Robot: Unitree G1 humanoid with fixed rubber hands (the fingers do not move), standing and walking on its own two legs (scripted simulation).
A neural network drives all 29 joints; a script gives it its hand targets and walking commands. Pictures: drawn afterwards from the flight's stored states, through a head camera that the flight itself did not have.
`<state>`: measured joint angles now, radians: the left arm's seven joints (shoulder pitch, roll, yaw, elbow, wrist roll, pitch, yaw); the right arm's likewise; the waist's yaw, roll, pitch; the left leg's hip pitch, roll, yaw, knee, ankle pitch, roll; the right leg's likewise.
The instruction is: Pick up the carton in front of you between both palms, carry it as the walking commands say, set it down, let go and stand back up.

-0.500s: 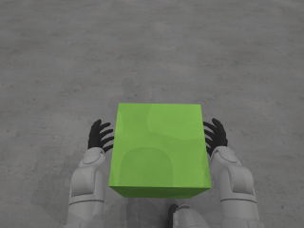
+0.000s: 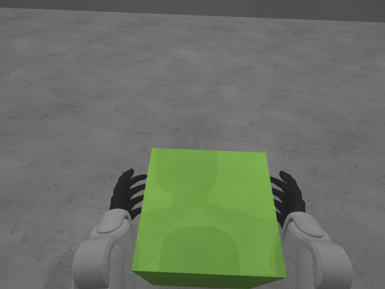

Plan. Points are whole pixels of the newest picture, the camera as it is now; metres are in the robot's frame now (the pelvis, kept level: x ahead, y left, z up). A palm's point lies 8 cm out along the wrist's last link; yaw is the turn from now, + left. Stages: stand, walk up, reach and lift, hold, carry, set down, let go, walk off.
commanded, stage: carry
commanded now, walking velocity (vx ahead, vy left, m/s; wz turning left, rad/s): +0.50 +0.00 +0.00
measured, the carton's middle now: (204, 225) +0.25 +0.01 +0.02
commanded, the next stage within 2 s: none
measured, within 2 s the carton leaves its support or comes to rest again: neither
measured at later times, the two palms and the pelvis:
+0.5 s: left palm (152, 118) +0.51 +0.14 +0.09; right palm (266, 123) +0.51 -0.16 +0.08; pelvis +0.29 +0.00 -0.01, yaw +0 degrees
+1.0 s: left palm (166, 62) +0.81 +0.14 +0.11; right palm (252, 64) +0.81 -0.16 +0.10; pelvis +0.59 -0.01 +0.01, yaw +0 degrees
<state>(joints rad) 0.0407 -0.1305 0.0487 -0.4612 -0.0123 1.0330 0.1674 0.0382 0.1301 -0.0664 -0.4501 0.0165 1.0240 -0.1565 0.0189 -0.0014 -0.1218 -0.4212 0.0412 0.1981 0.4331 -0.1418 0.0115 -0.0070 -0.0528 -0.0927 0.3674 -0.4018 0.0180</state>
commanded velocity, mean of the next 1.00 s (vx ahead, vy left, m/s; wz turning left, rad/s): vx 0.50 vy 0.00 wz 0.00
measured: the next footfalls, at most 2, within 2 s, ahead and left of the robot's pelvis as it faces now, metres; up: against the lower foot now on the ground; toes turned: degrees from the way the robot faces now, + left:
right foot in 0.52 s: +0.49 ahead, -0.11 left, +0.00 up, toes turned -12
left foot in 1.06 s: +0.83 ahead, +0.12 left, +0.00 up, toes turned +2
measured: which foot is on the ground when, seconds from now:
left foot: down 0.00-0.54, up 0.56-1.00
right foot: down 0.00-0.02, up 0.04-0.50, down 0.52-1.00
